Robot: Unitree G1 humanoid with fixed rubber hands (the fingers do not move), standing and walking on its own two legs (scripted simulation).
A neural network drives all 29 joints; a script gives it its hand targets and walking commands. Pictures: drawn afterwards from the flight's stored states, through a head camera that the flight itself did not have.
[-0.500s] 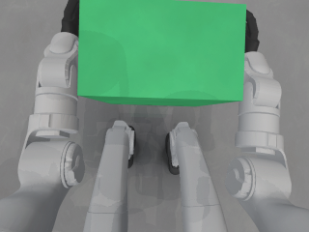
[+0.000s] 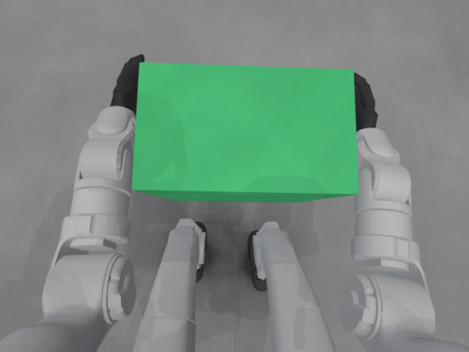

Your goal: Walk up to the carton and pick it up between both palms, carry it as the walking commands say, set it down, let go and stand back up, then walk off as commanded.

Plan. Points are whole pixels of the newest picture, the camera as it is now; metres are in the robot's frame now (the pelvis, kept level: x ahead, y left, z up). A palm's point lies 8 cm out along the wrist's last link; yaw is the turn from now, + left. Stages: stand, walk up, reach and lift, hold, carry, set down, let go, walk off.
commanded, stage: reach and lift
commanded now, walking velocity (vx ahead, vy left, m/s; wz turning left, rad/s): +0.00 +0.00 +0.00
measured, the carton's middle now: (239, 152) +0.41 -0.03 -0.10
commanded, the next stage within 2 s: none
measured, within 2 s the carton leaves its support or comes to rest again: neither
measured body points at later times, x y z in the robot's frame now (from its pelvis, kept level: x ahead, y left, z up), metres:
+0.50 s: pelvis +0.11 -0.01 +0.09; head +0.17 +0.00 +0.53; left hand +0.47 +0.15 +0.06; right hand +0.42 -0.21 +0.06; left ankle +0.15 +0.10 -0.62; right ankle +0.11 -0.13 -0.62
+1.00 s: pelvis +0.13 -0.02 +0.12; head +0.12 -0.01 +0.57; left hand +0.44 +0.14 +0.11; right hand +0.40 -0.21 +0.12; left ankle +0.15 +0.10 -0.62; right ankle +0.11 -0.13 -0.62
